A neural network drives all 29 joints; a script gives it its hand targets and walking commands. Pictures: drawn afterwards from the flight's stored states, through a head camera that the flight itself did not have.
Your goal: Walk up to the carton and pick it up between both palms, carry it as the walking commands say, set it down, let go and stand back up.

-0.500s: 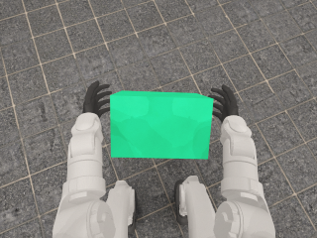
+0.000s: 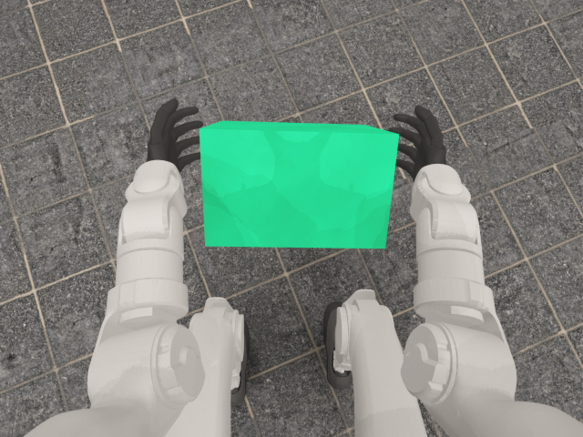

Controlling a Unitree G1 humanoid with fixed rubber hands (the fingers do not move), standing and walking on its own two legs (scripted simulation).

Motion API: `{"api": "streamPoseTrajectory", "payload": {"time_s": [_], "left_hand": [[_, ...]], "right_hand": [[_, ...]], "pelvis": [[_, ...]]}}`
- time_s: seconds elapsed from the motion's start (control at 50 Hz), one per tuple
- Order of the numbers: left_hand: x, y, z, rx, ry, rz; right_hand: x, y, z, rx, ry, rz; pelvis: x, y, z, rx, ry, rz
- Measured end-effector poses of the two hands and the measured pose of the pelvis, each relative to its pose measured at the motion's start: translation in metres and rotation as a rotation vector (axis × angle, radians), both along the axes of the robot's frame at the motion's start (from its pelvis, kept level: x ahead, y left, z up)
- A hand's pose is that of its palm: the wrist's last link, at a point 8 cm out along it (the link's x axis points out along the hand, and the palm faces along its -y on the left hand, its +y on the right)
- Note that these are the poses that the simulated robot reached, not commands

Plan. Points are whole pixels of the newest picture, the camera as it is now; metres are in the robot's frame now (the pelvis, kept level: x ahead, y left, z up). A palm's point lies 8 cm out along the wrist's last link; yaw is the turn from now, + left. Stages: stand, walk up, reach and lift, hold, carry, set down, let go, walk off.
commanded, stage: set down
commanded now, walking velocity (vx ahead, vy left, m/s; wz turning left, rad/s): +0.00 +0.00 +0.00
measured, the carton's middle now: (294, 177) +0.47 -0.02 -0.18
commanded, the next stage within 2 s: none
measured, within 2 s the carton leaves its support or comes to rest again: neither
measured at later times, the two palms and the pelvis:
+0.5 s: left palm (181, 174) +0.47 +0.16 -0.16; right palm (398, 171) +0.47 -0.18 -0.17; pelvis -0.02 +0.00 -0.07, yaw +1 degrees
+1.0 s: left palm (197, 180) +0.49 +0.15 -0.25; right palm (383, 175) +0.49 -0.19 -0.26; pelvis -0.03 +0.00 -0.13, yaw +1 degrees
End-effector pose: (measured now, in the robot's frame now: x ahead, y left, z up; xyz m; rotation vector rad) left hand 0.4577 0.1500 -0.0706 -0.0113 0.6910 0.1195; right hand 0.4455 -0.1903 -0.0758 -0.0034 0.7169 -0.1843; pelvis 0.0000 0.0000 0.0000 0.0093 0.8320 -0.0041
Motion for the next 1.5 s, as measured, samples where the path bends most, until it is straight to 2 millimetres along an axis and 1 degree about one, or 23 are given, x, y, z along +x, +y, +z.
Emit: {"api": "streamPoseTrajectory", "payload": {"time_s": [0.42,0.7,0.92,1.28,1.32,1.4,1.5], "left_hand": [[0.012,0.005,-0.076,0.013,0.001,0.015],[0.019,0.005,-0.128,0.012,-0.001,0.022],[0.027,0.003,-0.168,0.013,0.006,0.023],[0.037,0.001,-0.237,0.019,0.035,0.019],[0.038,0.001,-0.244,0.022,0.044,0.011],[0.045,0.002,-0.251,0.031,0.049,0.000],[0.050,0.006,-0.259,0.026,0.049,0.006]], "right_hand": [[0.021,0.004,-0.079,0.001,-0.002,0.027],[0.032,0.005,-0.132,-0.001,-0.001,0.037],[0.041,0.002,-0.170,-0.010,0.006,0.048],[0.056,0.000,-0.236,-0.029,0.035,0.076],[0.058,-0.001,-0.242,-0.034,0.042,0.083],[0.062,-0.001,-0.252,-0.034,0.045,0.091],[0.068,0.002,-0.255,-0.017,0.031,0.105]], "pelvis": [[-0.016,-0.004,-0.061,0.003,0.056,0.004],[-0.024,-0.003,-0.098,0.005,0.051,0.006],[-0.026,-0.002,-0.124,0.006,0.031,0.005],[-0.024,-0.002,-0.165,0.009,-0.016,0.002],[-0.024,-0.002,-0.169,0.009,-0.022,0.001],[-0.023,-0.002,-0.176,0.011,-0.035,0.000],[-0.024,-0.002,-0.183,0.011,-0.061,0.005]]}}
